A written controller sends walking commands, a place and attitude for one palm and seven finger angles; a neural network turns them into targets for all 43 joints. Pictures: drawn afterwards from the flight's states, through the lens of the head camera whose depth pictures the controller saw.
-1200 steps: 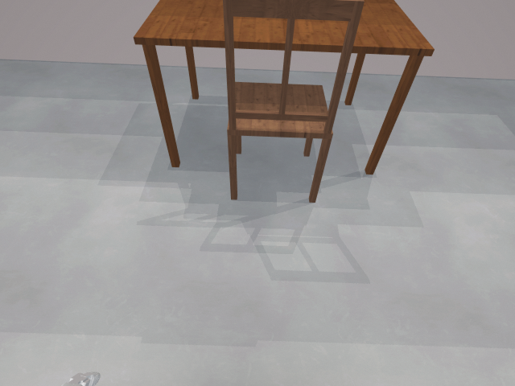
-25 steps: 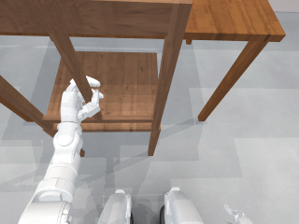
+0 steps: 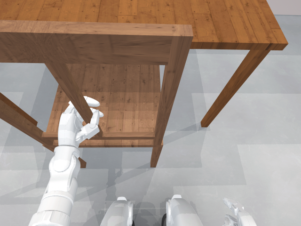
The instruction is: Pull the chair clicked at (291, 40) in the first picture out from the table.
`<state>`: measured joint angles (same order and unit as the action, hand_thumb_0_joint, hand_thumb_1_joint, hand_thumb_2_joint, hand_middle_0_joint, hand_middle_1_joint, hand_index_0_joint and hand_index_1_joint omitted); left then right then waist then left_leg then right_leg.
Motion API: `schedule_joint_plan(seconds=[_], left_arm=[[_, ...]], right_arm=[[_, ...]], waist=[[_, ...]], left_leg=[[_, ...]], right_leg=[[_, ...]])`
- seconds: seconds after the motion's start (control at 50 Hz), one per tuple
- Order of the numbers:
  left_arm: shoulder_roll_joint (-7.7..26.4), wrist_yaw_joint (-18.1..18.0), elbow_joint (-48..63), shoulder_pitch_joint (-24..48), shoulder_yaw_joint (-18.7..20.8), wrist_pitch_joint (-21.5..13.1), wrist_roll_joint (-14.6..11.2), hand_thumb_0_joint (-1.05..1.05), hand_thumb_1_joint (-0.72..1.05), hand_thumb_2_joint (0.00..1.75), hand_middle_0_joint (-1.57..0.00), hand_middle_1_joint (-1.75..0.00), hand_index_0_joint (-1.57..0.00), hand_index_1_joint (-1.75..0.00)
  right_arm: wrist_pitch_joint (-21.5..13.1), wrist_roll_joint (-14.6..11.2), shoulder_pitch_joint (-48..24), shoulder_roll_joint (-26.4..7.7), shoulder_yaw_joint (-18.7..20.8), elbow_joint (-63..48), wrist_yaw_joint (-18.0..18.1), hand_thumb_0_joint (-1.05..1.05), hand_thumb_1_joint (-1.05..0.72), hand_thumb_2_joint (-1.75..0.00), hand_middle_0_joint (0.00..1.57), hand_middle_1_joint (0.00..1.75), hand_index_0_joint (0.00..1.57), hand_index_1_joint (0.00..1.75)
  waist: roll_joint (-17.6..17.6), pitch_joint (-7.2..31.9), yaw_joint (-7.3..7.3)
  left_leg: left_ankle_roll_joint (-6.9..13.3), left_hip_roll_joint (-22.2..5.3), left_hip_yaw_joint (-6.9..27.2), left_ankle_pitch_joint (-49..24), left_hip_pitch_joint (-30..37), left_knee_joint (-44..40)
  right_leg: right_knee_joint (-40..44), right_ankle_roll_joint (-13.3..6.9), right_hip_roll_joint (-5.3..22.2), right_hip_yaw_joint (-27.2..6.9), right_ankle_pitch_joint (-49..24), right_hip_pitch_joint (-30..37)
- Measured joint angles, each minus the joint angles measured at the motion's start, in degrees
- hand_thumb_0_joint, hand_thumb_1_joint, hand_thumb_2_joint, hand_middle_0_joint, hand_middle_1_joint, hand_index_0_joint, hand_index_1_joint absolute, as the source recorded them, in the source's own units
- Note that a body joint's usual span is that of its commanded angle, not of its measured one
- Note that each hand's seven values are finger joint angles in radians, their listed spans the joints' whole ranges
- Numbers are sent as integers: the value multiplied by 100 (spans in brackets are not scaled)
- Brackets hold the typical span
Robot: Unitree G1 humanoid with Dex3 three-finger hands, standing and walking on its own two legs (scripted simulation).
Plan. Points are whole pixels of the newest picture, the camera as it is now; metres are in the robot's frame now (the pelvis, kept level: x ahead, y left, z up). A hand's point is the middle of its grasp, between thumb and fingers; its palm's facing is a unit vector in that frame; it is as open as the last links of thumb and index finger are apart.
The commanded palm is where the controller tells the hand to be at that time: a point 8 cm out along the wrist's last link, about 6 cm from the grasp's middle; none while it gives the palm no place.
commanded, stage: hook a spindle and tug to test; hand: left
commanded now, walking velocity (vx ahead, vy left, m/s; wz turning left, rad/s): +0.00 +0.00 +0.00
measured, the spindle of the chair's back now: (83, 109) +0.39 +0.17 +0.04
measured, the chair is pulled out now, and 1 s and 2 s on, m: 0.03 0.10 0.25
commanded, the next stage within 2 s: step backward, pulling the chair out in 0.06 s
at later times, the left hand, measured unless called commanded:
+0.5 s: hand (92, 125) +0.36 +0.15 +0.02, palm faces +0.01 -0.99 -0.12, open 5.4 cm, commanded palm +0.34 +0.20 +0.02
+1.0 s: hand (97, 149) +0.30 +0.13 +0.03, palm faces +0.01 -0.99 -0.13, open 5.3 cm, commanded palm +0.27 +0.18 +0.03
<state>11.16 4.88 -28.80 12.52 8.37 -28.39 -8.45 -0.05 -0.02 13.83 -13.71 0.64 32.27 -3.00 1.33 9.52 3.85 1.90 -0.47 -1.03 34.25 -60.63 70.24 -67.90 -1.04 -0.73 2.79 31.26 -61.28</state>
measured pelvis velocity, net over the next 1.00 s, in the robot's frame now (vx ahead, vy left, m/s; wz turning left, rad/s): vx -0.03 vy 0.01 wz -0.03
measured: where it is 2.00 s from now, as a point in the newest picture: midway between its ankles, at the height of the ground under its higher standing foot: outside the picture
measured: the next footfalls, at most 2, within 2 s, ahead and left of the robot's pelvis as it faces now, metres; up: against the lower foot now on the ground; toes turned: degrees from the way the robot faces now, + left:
left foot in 1.46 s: -0.08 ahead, +0.15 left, +0.00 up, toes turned +1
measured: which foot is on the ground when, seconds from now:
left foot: down 0.00-1.00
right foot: down 0.00-1.00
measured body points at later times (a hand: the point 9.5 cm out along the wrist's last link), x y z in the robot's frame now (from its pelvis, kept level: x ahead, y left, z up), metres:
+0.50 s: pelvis +0.02 +0.02 +0.09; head +0.11 +0.03 +0.53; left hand +0.36 +0.20 +0.03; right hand +0.12 -0.24 -0.03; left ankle -0.02 +0.10 -0.63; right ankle +0.00 -0.11 -0.63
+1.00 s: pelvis -0.03 +0.01 +0.10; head +0.05 +0.01 +0.54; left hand +0.29 +0.18 +0.04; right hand +0.06 -0.27 -0.02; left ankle -0.02 +0.10 -0.63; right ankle +0.00 -0.11 -0.63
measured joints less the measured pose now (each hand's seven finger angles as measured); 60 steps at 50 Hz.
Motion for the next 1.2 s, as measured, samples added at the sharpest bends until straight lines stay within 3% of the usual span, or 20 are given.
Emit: schedule_joint_plan(seconds=[0.18,0.26,0.32,0.34,0.38,0.52,0.7,0.86,0.96,1.02,1.1,1.2], left_arm=[[-32,81,237,-209,-96,-5,-6,3,73,79,-45,-145,-43,-145],[149,-466,357,-115,-416,1017,438,2,71,80,-45,-141,-44,-145],[-39,-789,-166,-95,-557,1474,316,4,72,79,-39,-131,-45,-145],[-103,-863,-378,-56,-576,1559,313,4,72,79,-37,-128,-46,-145],[-175,-930,-835,79,-606,1633,338,5,72,78,-36,-124,-47,-145],[-78,-843,-1952,666,-689,1626,498,7,70,78,-37,-121,-49,-145],[-17,-785,-1912,433,-353,1509,418,8,70,78,-36,-121,-49,-145],[-124,-919,-1885,315,-402,1463,384,7,69,77,-36,-120,-49,-145],[-211,-1045,-2040,416,-608,1552,395,7,70,77,-34,-120,-49,-145],[-184,-1053,-2068,428,-708,1613,410,7,70,76,-33,-121,-49,-145],[-165,-1037,-2127,429,-725,1659,398,7,70,77,-34,-120,-49,-145],[-175,-1009,-2272,472,-623,1616,358,7,68,79,-36,-119,-49,-145]], right_arm=[[-70,8,-163,13,-9,-10,49,1,-90,-90,20,30,20,30],[439,-209,-236,140,-38,-145,414,1,-90,-90,20,30,20,30],[674,-314,-105,165,-156,-138,638,1,-90,-90,20,30,20,30],[715,-321,-41,168,-190,-120,693,1,-90,-90,20,30,20,30],[778,-329,48,161,-228,-39,768,1,-90,-90,20,30,20,30],[827,-215,-5,32,-75,199,837,1,-90,-90,20,30,20,30],[759,-70,-56,74,0,288,690,1,-90,-90,20,30,20,30],[756,-209,-83,74,-21,377,832,1,-90,-90,20,30,20,30],[775,-260,-205,-58,20,506,961,1,-90,-90,20,30,20,30],[766,-221,-243,-57,12,469,974,1,-90,-90,20,30,20,30],[667,-122,-293,9,6,444,899,1,-90,-90,20,30,20,30],[511,-132,-340,126,-55,536,845,1,-90,-90,20,30,20,30]], waist=[[-7,10,-66],[-28,-571,-35],[25,-608,-29],[2,-600,-34],[-46,-579,-56],[-35,-908,-12],[-66,-1311,33],[57,-1368,43],[-9,-1358,48],[-175,-1332,-2],[-253,-1369,-90],[-117,-1503,-173]], left_leg=[[5,25,35,41,-21,77],[30,122,26,-310,991,-608],[63,150,9,-723,1795,-1579],[71,169,-6,-862,2044,-1879],[80,182,-17,-942,2467,-2390],[100,114,-7,-1400,3321,-3371],[52,18,-282,-1509,3839,-3674],[-121,-103,-216,-1664,3709,-3628],[35,3,-204,-1830,3739,-3727],[80,101,-297,-1998,3797,-3892],[92,140,-382,-2060,3816,-3838],[-10,15,-337,-2039,3733,-3556]], right_leg=[[-67,5,25,34,54,1],[565,50,104,11,-333,1010],[1490,102,109,-21,-479,1813],[1805,118,128,-35,-931,2058],[2305,141,126,-54,-998,2480],[3165,168,35,-65,-1590,3249],[3774,119,-47,-249,-1595,3839],[3943,19,-158,-181,-1865,3814],[3936,79,-58,-162,-1977,3813],[3829,118,40,-248,-2020,3729],[3369,88,127,-290,-1512,3644],[3360,26,69,-159,-1988,3661]])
